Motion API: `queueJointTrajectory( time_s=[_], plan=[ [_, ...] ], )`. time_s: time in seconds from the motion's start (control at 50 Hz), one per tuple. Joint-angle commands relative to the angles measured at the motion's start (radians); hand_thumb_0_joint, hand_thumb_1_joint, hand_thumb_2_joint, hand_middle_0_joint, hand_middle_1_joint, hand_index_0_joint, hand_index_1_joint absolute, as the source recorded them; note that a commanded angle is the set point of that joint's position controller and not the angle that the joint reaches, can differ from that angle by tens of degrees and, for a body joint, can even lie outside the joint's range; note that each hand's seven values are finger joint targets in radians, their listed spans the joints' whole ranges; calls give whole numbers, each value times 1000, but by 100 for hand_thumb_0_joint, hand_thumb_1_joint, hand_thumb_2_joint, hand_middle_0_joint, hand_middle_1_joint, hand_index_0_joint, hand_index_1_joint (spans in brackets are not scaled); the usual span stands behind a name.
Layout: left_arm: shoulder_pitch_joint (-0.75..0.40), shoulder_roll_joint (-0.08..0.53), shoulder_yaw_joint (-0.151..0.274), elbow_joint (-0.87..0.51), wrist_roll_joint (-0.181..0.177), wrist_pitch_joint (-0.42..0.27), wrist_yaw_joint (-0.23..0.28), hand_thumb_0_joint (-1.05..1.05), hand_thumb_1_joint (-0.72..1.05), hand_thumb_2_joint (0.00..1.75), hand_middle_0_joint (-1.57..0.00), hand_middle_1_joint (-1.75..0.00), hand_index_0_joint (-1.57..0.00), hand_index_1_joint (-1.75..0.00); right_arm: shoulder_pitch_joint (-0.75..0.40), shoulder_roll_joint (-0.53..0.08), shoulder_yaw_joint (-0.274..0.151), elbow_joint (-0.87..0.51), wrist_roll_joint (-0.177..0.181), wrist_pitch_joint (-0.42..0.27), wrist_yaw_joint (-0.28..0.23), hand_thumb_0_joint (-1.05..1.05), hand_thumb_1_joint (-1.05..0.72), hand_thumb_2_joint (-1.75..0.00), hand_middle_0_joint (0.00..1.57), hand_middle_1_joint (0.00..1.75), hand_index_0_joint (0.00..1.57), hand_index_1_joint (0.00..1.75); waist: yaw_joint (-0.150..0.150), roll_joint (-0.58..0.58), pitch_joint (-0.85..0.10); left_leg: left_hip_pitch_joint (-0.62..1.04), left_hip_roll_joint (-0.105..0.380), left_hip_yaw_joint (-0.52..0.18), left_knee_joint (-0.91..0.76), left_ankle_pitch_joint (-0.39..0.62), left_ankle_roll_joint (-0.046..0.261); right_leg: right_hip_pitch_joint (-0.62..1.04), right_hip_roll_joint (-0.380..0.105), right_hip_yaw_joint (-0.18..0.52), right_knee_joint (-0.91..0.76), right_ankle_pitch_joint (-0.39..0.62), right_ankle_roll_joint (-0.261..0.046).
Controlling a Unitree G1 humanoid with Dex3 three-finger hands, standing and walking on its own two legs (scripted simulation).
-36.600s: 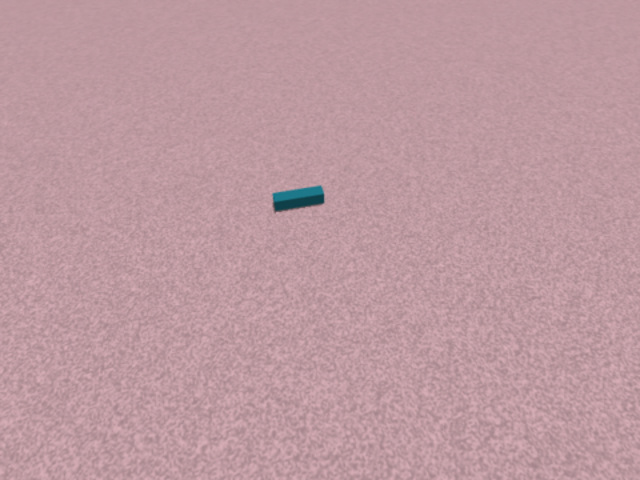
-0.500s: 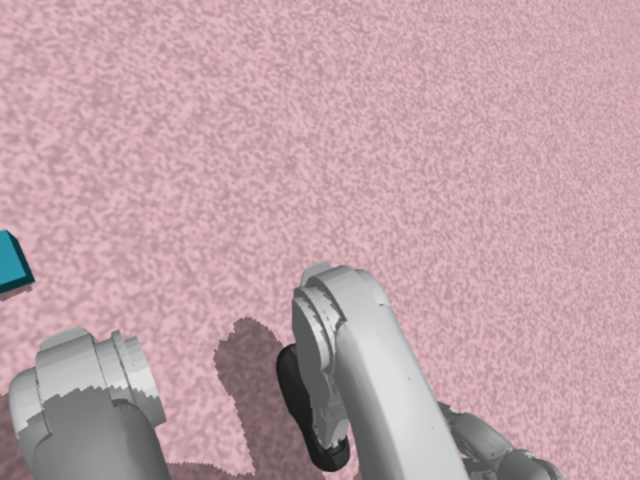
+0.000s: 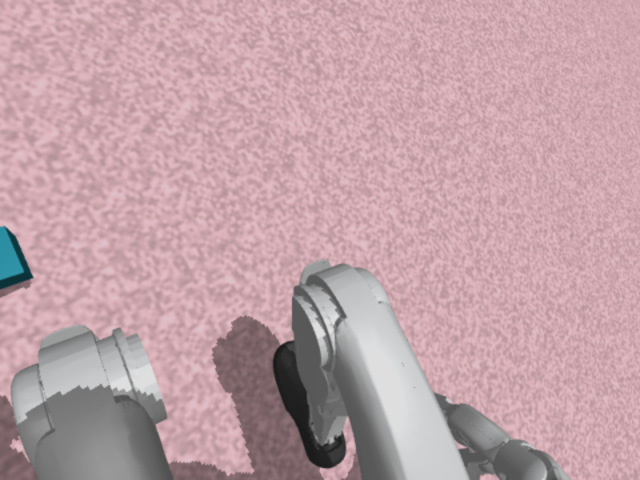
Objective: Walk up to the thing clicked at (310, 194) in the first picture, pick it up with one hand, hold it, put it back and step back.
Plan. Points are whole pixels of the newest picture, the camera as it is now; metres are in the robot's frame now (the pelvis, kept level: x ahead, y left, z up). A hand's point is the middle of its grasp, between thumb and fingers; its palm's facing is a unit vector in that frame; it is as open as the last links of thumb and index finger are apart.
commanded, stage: open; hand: left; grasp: from above
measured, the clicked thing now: out of the picture +0.39 +0.36 -0.27
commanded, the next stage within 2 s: withdraw in 0.08 s
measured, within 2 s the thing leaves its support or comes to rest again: neither
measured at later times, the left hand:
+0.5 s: hand out of the picture +0.41 +0.37 -0.18, palm faces -0.28 -0.13 -0.95, open 13.9 cm
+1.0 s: hand out of the picture +0.36 +0.36 -0.11, palm faces -0.52 -0.17 -0.84, open 14.0 cm
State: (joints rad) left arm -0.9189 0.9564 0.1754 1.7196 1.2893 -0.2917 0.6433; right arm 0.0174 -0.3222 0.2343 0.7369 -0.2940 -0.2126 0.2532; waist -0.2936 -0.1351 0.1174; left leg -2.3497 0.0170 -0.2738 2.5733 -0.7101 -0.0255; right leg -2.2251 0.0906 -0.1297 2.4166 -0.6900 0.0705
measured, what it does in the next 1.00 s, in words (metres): stands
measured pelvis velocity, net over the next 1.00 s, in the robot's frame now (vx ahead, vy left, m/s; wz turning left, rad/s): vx -0.02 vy -0.01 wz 0.10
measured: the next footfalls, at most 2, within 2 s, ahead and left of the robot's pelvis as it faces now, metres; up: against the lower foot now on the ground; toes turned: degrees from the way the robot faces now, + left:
none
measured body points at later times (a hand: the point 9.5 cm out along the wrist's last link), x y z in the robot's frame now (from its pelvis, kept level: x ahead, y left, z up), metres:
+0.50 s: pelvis +0.00 +0.00 +0.00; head +0.23 +0.12 +0.38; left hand +0.42 +0.38 -0.13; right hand +0.11 -0.25 -0.08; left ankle +0.06 +0.13 -0.26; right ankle +0.11 -0.13 -0.26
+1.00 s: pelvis -0.02 -0.01 +0.05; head +0.19 +0.10 +0.43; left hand +0.38 +0.37 -0.06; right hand +0.11 -0.29 -0.04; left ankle +0.06 +0.13 -0.26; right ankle +0.11 -0.13 -0.26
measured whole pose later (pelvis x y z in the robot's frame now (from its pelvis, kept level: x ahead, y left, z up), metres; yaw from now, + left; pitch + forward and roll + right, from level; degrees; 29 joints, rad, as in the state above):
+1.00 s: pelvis -0.02 -0.01 +0.05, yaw +6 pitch +30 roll -8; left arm -0.83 0.82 0.08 1.32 1.22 -0.39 0.22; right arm 0.12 -0.34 0.10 0.70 -0.13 -0.01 0.13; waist -0.18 -0.06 -0.03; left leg -2.26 0.01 -0.18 2.36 -0.63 -0.03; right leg -2.16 0.04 -0.07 2.28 -0.65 0.05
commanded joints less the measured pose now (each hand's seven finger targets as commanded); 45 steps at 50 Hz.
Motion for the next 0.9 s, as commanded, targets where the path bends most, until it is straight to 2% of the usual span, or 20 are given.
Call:
queueJointTrajectory(
  time_s=[0.0, 0.02, 0.04, 0.06, 0.1, 0.12, 0.18, 0.26, 0.28, 0.36, 0.38, 0.42, 0.46, 0.5, 0.56, 0.64, 0.7, 0.76, 0.82, 0.88],
  plan=[
    [-205, 228, 10, -74, 0, -4, 44, 0, -49, 100, -7, -103, -7, -103, 177, -308, -91, 8, 3, 0, -7, 0, -88, -89, 20, 30, 20, 30, -32, 460, -612, 468, 29, 132, -256, 190, 29, 298, 24, -141, -189, 252, -83],
    [-234, 191, -21, -107, -7, -6, 41, 0, -50, 100, -6, -102, -7, -102, 159, -304, -91, -4, 5, -6, -6, 0, -88, -89, 20, 30, 20, 30, -33, 481, -614, 489, 30, 130, -268, 196, 26, 288, 26, -141, -193, 252, -85],
    [-222, 226, 3, -96, -1, -3, 48, 0, -50, 98, -6, -103, -7, -102, 163, -309, -89, 8, 0, -6, -6, 0, -88, -89, 20, 30, 20, 30, -32, 495, -625, 500, 31, 131, -267, 203, 25, 306, 28, -141, -195, 261, -86],
    [-238, 217, -17, -97, -4, 0, 45, 0, -50, 97, -6, -103, -7, -102, 153, -309, -88, -2, 4, -11, -3, 0, -88, -89, 20, 30, 20, 30, -34, 482, -610, 491, 32, 127, -259, 187, 26, 279, 28, -144, -186, 246, -86],
    [-205, 249, 21, -114, -9, 3, 55, 0, -50, 98, -6, -103, -7, -102, 161, -320, -94, 4, 8, -13, -5, 0, -88, -89, 20, 30, 20, 30, -12, 497, -639, 504, 32, 129, -270, 203, 24, 301, 28, -142, -192, 252, -87],
    [-205, 249, 21, -102, -11, 7, 57, 0, -49, 98, -6, -102, -7, -102, 165, -320, -92, 6, 6, -17, -3, 0, -88, -89, 20, 30, 20, 30, -22, 492, -619, 493, 30, 129, -263, 196, 24, 283, 26, -148, -184, 249, -85],
    [-191, 224, 15, -129, -19, 14, 62, 0, -49, 96, -6, -103, -8, -101, 156, -311, -91, 3, 5, -15, -3, 0, -89, -89, 20, 30, 20, 30, -7, 507, -640, 491, 30, 133, -273, 206, 23, 299, 31, -142, -191, 253, -88],
    [-147, 268, 46, -147, -10, 26, 50, 0, -49, 97, -6, -102, -8, -100, 157, -316, -101, 1, 5, -11, 0, 0, -89, -90, 20, 30, 20, 30, 8, 541, -675, 526, 30, 130, -279, 230, 17, 303, 26, -146, -169, 274, -91],
    [-186, 253, 37, -253, -16, 21, 45, 0, -49, 97, -6, -102, -8, -100, 153, -306, -104, 0, 10, -7, -1, 0, -89, -90, 20, 30, 20, 30, 34, 573, -729, 551, 29, 134, -287, 250, 14, 312, 28, -139, -172, 286, -94],
    [-153, 233, 57, -369, -36, 45, 23, 0, -50, 97, -7, -102, -8, -100, 161, -286, -138, 9, 27, -2, 10, 0, -90, -90, 20, 30, 20, 30, 61, 622, -779, 571, 26, 155, -291, 246, 14, 295, 21, -121, -175, 285, -98],
    [-161, 253, 86, -463, -44, 49, 17, 0, -49, 97, -7, -102, -8, -100, 175, -288, -153, 8, 36, 4, 10, 0, -89, -90, 20, 30, 20, 30, 87, 654, -836, 594, 21, 160, -313, 255, 12, 306, 20, -115, -185, 286, -102],
    [-104, 200, 76, -498, -70, 75, -19, 0, -51, 98, -7, -101, -8, -100, 183, -271, -188, 7, 61, 15, 16, 0, -90, -90, 20, 30, 20, 30, 110, 663, -842, 602, 20, 167, -339, 244, 9, 277, 9, -103, -190, 270, -107],
    [-100, 157, 62, -625, -96, 104, -61, 0, -50, 98, -7, -100, -7, -99, 187, -268, -226, -1, 90, 40, 13, 0, -89, -90, 20, 30, 20, 30, 141, 687, -929, 649, 15, 173, -392, 249, 5, 274, 0, -91, -215, 269, -111],
    [-132, 54, -31, -641, -119, 134, -129, 0, -51, 99, -7, -100, -8, -99, 197, -249, -253, 0, 131, 63, 7, 0, -90, -90, 20, 30, 20, 30, 120, 638, -886, 613, 15, 179, -415, 196, 17, 232, -3, -72, -256, 232, -110],
    [-136, 32, -62, -648, -136, 177, -229, 0, -50, 99, -7, -100, -8, -100, 274, -242, -285, 5, 163, 101, -7, 0, -90, -90, 20, 30, 20, 30, 114, 481, -861, 566, 9, 198, -428, 208, 40, 318, 2, -41, -341, 250, -101],
    [-122, -70, -143, -571, -208, 183, -366, 0, -51, 100, -7, -101, -7, -101, 287, -224, -289, -23, 195, 136, -33, 0, -89, -90, 20, 30, 20, 30, 77, 272, -716, 472, -4, 185, -467, 132, 64, 352, -7, -26, -411, 172, -96],
    [-99, -41, -157, -512, -218, 167, -453, 0, -52, 101, -7, -102, -7, -102, 270, -215, -275, -47, 212, 156, -71, 0, -90, -90, 20, 30, 20, 30, 99, 202, -651, 439, -11, 189, -502, 79, 70, 375, -14, -7, -442, 106, -101],
    [-122, -13, -156, -513, -212, 119, -498, 0, -52, 101, -7, -102, -7, -102, 259, -202, -254, -69, 214, 171, -103, 0, -89, -90, 20, 30, 20, 30, 108, 164, -641, 415, -16, 213, -490, 81, 75, 408, -18, 12, -454, 94, -104],
    [-154, 62, -108, -520, -190, 28, -497, 0, -52, 101, -7, -102, -7, -102, 247, -189, -223, -72, 201, 178, -125, 0, -90, -90, 20, 30, 20, 30, 115, 187, -647, 407, -16, 226, -454, 99, 69, 421, -22, 24, -442, 103, -99],
    [-207, 124, -58, -547, -139, -78, -443, 0, -51, 100, -8, -102, -8, -101, 224, -191, -201, -70, 182, 184, -139, 0, -89, -90, 20, 30, 20, 30, 122, 282, -696, 468, -13, 217, -441, 108, 54, 364, -20, 10, -391, 100, -105]
  ],
)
